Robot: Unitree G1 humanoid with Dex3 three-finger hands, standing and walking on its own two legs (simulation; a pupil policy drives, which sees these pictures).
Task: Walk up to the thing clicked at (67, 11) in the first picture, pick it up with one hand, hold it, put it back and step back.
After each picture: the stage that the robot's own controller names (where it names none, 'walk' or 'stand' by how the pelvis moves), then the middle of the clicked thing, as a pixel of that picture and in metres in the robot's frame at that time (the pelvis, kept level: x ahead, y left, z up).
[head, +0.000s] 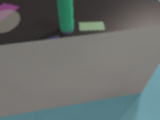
stand; (65, 7) +0.70 +0.08 +0.11
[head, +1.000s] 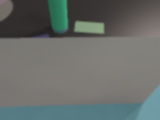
rise first; (57, 3) +0.62 +0.14 +0.14
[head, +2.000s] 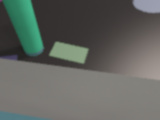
stand; (25, 23) +0.47 +0.20 +0.15
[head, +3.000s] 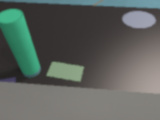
stand; (22, 48) +0.42 +0.21 +0.11
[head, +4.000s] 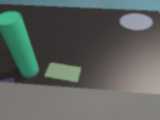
stand; (21, 49) +0.43 +0.23 +0.11
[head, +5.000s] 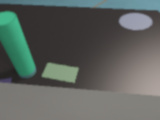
stand; (17, 49) +0.43 +0.24 +0.11
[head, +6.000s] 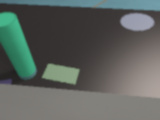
stand; (17, 50) +0.42 +0.23 +0.11
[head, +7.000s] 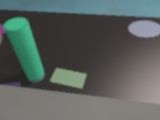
rise first; (27, 53) +0.42 +0.22 +0.11
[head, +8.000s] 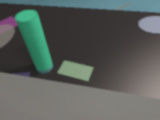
go down; (37, 45) +0.45 +0.21 +0.11
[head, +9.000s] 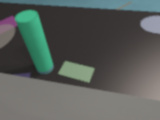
go down; (37, 46) +0.44 +0.21 +0.11
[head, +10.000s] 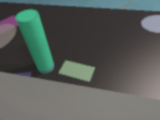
go down; (38, 45) +0.44 +0.21 +0.11
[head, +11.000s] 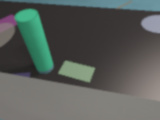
go down; (37, 45) +0.44 +0.21 +0.11
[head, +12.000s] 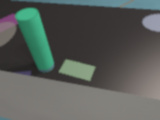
go down; (38, 44) +0.44 +0.21 +0.11
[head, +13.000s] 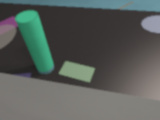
go down; (37, 46) +0.44 +0.21 +0.11
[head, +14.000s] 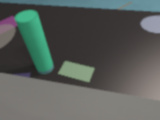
go down; (37, 46) +0.44 +0.21 +0.11
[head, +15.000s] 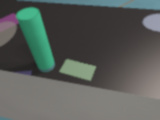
go down; (38, 43) +0.44 +0.21 +0.11
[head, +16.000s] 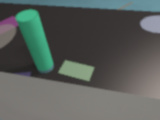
go down; (37, 45) +0.45 +0.21 +0.11
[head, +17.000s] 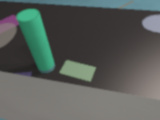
go down; (38, 45) +0.44 +0.21 +0.11
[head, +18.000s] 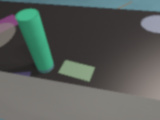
go down; (37, 44) +0.44 +0.21 +0.11
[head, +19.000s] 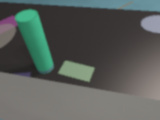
go down; (37, 45) +0.44 +0.21 +0.11
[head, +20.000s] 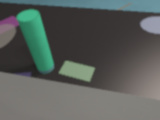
go down; (38, 45) +0.44 +0.21 +0.11
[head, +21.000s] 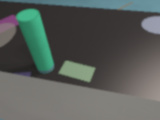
go down; (38, 45) +0.44 +0.21 +0.11
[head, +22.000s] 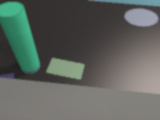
go down; (22, 43) +0.44 +0.19 +0.12
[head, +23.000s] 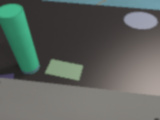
close in; (21, 44) +0.44 +0.21 +0.12
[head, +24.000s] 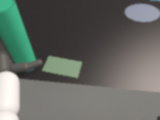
close; (16, 40) +0.43 +0.21 +0.14
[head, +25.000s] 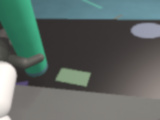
lift; (25, 38) +0.32 +0.15 +0.28
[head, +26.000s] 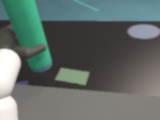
hold; (29, 30) +0.35 +0.15 +0.28
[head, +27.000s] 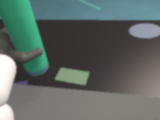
hold; (24, 34) +0.33 +0.16 +0.28
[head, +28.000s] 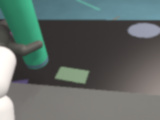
crouch; (24, 26) +0.34 +0.16 +0.30
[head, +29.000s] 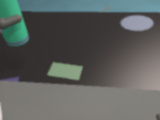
lower; (2, 1) +0.43 +0.20 +0.31
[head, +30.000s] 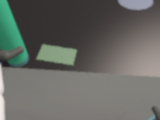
lower; (6, 33) +0.44 +0.21 +0.16
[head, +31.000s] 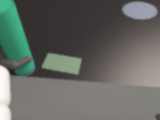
lower; (14, 43) +0.41 +0.21 +0.15
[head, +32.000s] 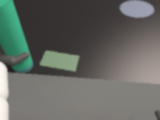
lower; (12, 39) +0.43 +0.21 +0.15
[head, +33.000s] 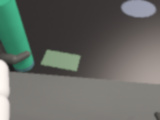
lower; (13, 38) +0.43 +0.21 +0.15
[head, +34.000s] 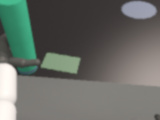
open; (20, 39) +0.43 +0.19 +0.15
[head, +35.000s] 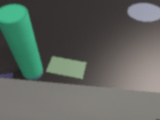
sink last; (24, 49) +0.39 +0.18 +0.14
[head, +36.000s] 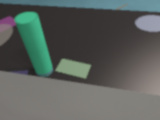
stand; (36, 48) +0.43 +0.20 +0.12
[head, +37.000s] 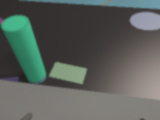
stand; (28, 54) +0.39 +0.20 +0.11
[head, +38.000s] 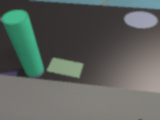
stand; (26, 48) +0.42 +0.20 +0.11
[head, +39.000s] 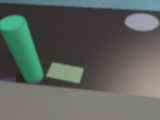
stand; (25, 54) +0.40 +0.20 +0.12
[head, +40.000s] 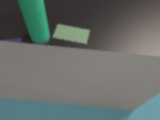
walk; (33, 11) +0.51 +0.16 +0.13
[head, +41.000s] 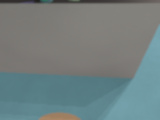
walk; out of the picture +0.83 +0.23 +0.13
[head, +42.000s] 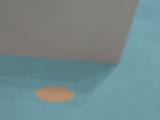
walk; out of the picture +1.20 +0.19 +0.13
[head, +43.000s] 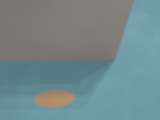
stand; out of the picture +1.11 +0.24 +0.12
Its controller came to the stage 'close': yes
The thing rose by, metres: 0.21
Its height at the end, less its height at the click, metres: +0.00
